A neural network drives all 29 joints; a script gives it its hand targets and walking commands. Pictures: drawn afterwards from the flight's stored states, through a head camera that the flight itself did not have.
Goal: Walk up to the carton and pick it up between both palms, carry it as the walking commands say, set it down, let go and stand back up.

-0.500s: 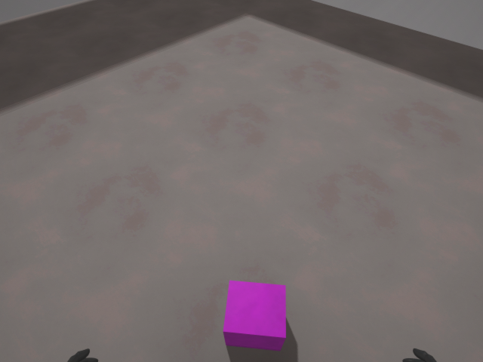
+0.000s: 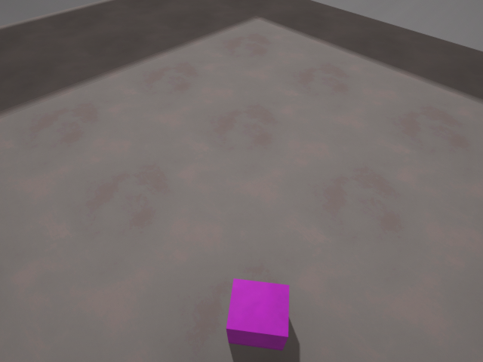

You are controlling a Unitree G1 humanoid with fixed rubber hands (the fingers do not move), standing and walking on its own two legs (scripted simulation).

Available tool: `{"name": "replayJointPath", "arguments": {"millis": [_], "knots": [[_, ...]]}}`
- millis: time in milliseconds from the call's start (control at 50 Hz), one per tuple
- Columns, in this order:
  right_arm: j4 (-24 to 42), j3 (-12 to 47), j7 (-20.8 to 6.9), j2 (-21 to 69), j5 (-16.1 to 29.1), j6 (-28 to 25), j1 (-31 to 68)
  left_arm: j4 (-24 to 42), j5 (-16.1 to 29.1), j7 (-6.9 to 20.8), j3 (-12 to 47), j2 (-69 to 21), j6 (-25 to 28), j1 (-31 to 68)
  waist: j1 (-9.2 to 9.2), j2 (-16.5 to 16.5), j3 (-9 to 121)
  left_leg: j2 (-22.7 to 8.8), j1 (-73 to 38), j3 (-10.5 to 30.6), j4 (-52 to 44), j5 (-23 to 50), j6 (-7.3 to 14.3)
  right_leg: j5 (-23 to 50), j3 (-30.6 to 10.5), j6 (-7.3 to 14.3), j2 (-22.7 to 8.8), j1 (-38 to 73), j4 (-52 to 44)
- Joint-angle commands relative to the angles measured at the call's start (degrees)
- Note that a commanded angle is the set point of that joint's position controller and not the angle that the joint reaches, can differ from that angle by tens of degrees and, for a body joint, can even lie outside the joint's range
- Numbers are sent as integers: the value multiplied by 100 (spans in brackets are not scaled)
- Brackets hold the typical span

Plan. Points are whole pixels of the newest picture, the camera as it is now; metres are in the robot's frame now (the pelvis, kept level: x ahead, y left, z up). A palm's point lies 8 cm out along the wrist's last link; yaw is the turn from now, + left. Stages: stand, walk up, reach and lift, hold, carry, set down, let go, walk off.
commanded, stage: walk up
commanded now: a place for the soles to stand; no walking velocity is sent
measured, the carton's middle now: (258, 314) +0.40 -0.03 -0.68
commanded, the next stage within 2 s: reach and lift in 1.82 s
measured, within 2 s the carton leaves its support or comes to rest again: neither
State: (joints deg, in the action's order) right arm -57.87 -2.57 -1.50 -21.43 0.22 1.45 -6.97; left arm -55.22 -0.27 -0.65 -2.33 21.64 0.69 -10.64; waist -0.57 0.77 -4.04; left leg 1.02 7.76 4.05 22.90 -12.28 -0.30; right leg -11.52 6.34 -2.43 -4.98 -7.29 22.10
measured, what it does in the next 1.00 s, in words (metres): shifts its weight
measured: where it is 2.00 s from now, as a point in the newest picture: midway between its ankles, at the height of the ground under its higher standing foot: outside the picture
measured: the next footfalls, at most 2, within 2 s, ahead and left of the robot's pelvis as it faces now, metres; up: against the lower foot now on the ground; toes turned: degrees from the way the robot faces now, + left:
none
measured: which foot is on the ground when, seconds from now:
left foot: down 0.00-1.00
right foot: down 0.00-1.00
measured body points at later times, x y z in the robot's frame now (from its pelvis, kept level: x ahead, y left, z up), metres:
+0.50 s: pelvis +0.02 +0.06 -0.01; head +0.03 +0.04 +0.44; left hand +0.09 +0.37 -0.11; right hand +0.12 -0.25 -0.13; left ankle +0.01 +0.15 -0.74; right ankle +0.01 -0.08 -0.74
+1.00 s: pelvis +0.01 +0.06 +0.00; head +0.03 +0.05 +0.45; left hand +0.13 +0.37 -0.11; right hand +0.09 -0.26 -0.12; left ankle +0.01 +0.16 -0.74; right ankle +0.01 -0.08 -0.74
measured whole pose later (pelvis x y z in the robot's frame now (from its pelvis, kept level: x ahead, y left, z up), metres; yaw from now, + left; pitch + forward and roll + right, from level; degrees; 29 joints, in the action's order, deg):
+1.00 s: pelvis +0.01 +0.06 +0.00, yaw -5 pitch -3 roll +1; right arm -54.1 -3.5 -1.6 -21.3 0.2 1.2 -7.8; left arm -54.3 0.0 -1.6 -1.7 21.9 0.2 -11.1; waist 0.4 0.3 -5.0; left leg 0.5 5.7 -4.9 23.4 -14.3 1.6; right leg -13.1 -0.5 -1.8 -2.4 -8.8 25.4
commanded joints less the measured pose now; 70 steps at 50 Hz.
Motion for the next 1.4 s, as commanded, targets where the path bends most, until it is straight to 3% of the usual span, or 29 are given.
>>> {"name": "replayJointPath", "arguments": {"millis": [0, 60, 80, 120, 140, 160, 180, 200, 240, 280, 300, 320, 360, 400, 420, 460, 500, 520, 660, 840, 860, 940, 960, 1060, 1080, 1120, 1220, 1280, 1380], "knots": [[709, -355, -154, -1076, -175, 7, 540, 324, -107, -309, -516, 1702, 127, -592, -219, -303, 196, -351, 1153, 79, 361, -224, 283, -552, -1208, 865, -1082, 435, -658], [972, -410, -241, -1087, -253, 81, 134, 728, -228, -368, -643, 1904, 150, -425, -165, -840, -45, -375, 1317, 45, 1668, -1232, 170, -443, -1895, 1610, -1921, -235, -762], [1047, -428, -255, -1046, -308, 111, 159, 784, -263, -364, -622, 1857, 147, -376, -110, -868, -224, -515, 1281, 162, 1470, -1428, 204, -582, -1738, 1553, -1882, -537, -756], [973, -481, -300, -1020, -262, 25, -259, 925, -185, -310, -515, 1671, 141, -120, 215, -547, 34, -453, 429, 105, 468, -739, 308, -606, -979, 1021, -1209, -848, -149], [874, -555, -262, -1323, -277, -23, -443, 986, -85, -259, -380, 1378, 145, -159, 386, 66, 209, -814, -87, 638, -437, -29, 470, -5, -274, 556, -542, -1054, 653], [937, -662, -239, -1502, -253, -39, -399, 1028, -53, -241, -318, 1082, 130, -209, 398, 703, 339, -1243, -435, 1416, -739, 191, 869, -583, 22, 279, 163, -1479, 1423], [1004, -604, -143, -1534, -179, -63, -258, 1056, -13, -211, -263, 960, 94, -251, 330, 937, 529, -1432, -700, 1545, -718, 630, 1130, -1756, -260, 285, 367, -1708, 1727], [1247, -547, -95, -1495, -226, -49, -64, 1094, 38, -231, -351, 1162, 45, -335, 303, 867, 498, -1507, -48, 1434, -661, -396, 1385, -2277, -552, 283, 211, -1373, 2222], [1403, -499, -93, -1242, -179, 24, 335, 1039, 72, -218, -366, 1274, 39, -655, 177, 775, 317, -1158, 633, 752, -612, -941, 1210, -1513, -565, 385, 201, -765, 1844], [1398, -430, -58, -1143, -95, 35, 367, 924, 82, -219, -333, 1161, 129, -904, -19, 564, 436, -921, 355, 131, -11, 640, 811, -174, -370, 349, 243, -268, 619], [1358, -362, -34, -1054, -48, 9, 284, 947, 115, -230, -264, 1123, 135, -955, -99, 520, 516, -955, 402, 87, 195, 626, 626, 329, -604, 449, 35, 33, 5], [1281, -245, -20, -963, 49, -39, 181, 875, 17, -253, -319, 1349, 138, -947, -143, -106, 614, -905, 755, 178, 355, 252, 308, 316, -1294, 660, -395, 423, -203], [1367, -237, 13, -990, -16, -79, -44, 1020, -35, -207, -401, 1595, 181, -589, 41, -474, 581, -377, 623, -232, 677, -374, 48, 409, -2382, 1041, -1151, 108, -532], [1106, -320, 49, -1196, -42, -88, -253, 1055, -6, -126, -345, 1527, 143, -200, 271, -655, 54, -573, -146, 110, -2, -111, 238, 735, -1747, 860, -882, -791, -115], [1147, -313, 65, -1224, -69, -154, -123, 1077, -1, -64, -284, 1343, 159, -172, 220, -445, 8, -876, -214, 360, -361, 254, 337, 964, -1288, 499, -502, -808, 136], [1078, -372, 63, -1386, -35, -216, 119, 966, 83, -84, -195, 1224, 123, -424, 30, -118, 150, -1106, -16, 551, -471, 453, 554, 601, -863, 336, -132, -389, 303], [965, -322, 58, -1264, 44, -242, 23, 881, 72, -107, -237, 1274, 148, -305, 42, -394, 318, -1071, -79, 294, -315, 1368, 479, 945, -818, 356, -154, -31, 262], [970, -308, 90, -1229, 15, -262, -7, 862, 96, -110, -209, 1229, 153, -322, 17, -32, 358, -973, -153, 45, -228, 1603, 379, 1207, -945, 414, -227, -17, 265], [941, -371, 114, -1153, 8, -207, 43, 714, 44, -199, -189, 1274, 81, -250, 52, 356, 692, -926, -574, -225, -48, 2531, 248, 1599, -744, 373, -205, 11, 413], [909, -369, 59, -1100, 3, -170, 323, 473, 23, -167, -187, 1257, 42, -8, 31, 390, 233, -920, 112, -196, -560, 254, 396, 773, -812, 381, -179, 70, 205], [858, -360, 32, -1137, 28, -149, 330, 468, 5, -175, -231, 1348, 38, 21, 46, -52, 114, -940, 181, -146, -585, 134, 454, 625, -789, 383, -141, 29, 183], [796, -356, 37, -1079, -10, -188, 236, 440, 30, -161, -214, 1245, 81, 73, 101, 158, 403, -899, -36, -283, -573, -38, 414, 760, -958, 425, -194, 16, 149], [738, -361, 50, -1132, -17, -181, 246, 439, 28, -161, -215, 1269, 86, 57, 66, -225, 249, -924, -49, -205, -519, 97, 398, 915, -986, 462, -221, -60, 26], [698, -377, 74, -1115, -93, -171, 61, 400, 41, -139, -165, 1236, 113, 31, 134, 147, 305, -825, -511, -387, -447, -56, 305, 870, -1321, 516, -345, -445, -184], [680, -349, 82, -1108, -73, -190, 82, 428, 22, -146, -200, 1253, 126, 131, 94, -244, 336, -878, -312, -264, -502, 95, 326, 983, -1231, 525, -321, -285, -87], [665, -354, 82, -1139, -75, -208, 183, 416, 61, -153, -196, 1226, 146, -11, 66, -95, 375, -869, -520, -453, -510, 182, 288, 1148, -1186, 450, -248, -326, -108], [526, -319, 70, -1021, -21, -194, 56, 360, 16, -163, -236, 1253, 130, 102, 107, -657, 525, -834, -565, -463, -368, 42, 228, 1035, -1295, 534, -292, -252, -244], [492, -342, 64, -1078, -77, -191, 89, 417, 61, -153, -223, 1187, 124, 7, 38, -133, 145, -853, -357, -407, -560, -162, 225, 514, -1505, 514, -333, -553, -339], [415, -335, 80, -1068, -73, -242, 5, 368, 52, -143, -220, 1201, 156, 45, 82, -280, 361, -868, -506, -417, -546, 18, 260, 831, -1458, 511, -270, -481, -343]]}}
